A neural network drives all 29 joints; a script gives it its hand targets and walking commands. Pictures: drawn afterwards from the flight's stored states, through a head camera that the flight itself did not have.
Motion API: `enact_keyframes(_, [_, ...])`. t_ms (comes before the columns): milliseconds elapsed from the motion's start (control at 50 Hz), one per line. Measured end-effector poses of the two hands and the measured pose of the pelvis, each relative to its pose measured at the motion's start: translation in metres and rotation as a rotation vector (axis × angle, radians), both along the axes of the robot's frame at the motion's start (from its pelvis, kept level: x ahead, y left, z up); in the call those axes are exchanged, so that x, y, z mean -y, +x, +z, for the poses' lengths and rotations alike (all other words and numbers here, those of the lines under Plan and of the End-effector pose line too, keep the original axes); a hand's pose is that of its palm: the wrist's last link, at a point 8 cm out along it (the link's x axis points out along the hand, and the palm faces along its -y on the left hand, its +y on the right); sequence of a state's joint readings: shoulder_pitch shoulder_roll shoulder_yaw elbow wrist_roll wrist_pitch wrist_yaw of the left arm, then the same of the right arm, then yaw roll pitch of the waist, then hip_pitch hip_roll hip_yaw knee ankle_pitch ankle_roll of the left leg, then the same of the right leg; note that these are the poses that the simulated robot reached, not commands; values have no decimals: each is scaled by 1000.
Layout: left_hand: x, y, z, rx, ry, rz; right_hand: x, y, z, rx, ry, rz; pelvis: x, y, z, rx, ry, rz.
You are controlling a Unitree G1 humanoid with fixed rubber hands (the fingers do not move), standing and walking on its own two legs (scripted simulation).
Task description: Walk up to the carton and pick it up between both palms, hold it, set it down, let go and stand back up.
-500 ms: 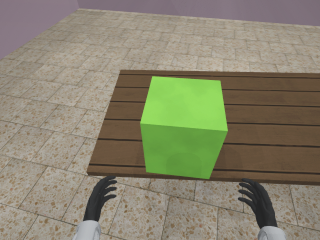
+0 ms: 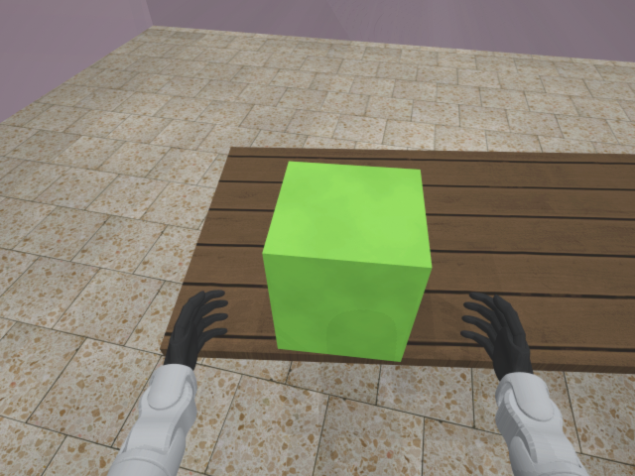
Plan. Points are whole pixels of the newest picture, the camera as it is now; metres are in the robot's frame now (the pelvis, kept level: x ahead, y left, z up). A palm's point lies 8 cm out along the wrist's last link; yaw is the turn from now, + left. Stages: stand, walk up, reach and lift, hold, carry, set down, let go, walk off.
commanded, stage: reach and lift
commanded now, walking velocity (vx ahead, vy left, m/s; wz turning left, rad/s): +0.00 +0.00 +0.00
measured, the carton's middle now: (345, 263) +0.44 -0.02 -0.01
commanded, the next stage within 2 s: none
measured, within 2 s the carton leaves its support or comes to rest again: neither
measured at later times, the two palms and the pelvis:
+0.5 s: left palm (190, 272) +0.34 +0.20 +0.08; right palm (515, 286) +0.32 -0.22 +0.08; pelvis +0.00 +0.01 +0.01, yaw -2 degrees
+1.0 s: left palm (195, 202) +0.41 +0.19 +0.14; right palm (523, 218) +0.38 -0.23 +0.14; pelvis +0.00 +0.01 +0.01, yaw -2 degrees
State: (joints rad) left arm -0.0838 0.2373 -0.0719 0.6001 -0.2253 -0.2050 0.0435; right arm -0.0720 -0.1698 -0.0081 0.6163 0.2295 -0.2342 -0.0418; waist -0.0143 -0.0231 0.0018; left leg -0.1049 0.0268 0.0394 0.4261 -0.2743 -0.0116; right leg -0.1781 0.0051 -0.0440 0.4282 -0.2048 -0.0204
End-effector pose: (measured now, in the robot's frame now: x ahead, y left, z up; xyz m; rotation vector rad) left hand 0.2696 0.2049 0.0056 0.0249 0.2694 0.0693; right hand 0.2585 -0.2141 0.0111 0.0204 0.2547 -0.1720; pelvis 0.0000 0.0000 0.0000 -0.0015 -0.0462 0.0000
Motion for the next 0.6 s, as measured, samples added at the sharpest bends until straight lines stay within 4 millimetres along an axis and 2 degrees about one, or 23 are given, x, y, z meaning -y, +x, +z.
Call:
enact_keyframes(220, [4, 34, 34, -10, 4, -21, -5, 29, 31, 25, 8, -4, -5, 2, 4, -4, -5, -15])
enact_keyframes(380, [6, 58, 60, -13, -3, -32, 1, 50, 57, 42, -9, -17, -10, 3, 6, -16, -8, -24])
enact_keyframes(600, [9, 89, 89, -23, -2, -40, 5, 75, 81, 36, -7, -7, -12, 3, 6, -43, -11, -31])
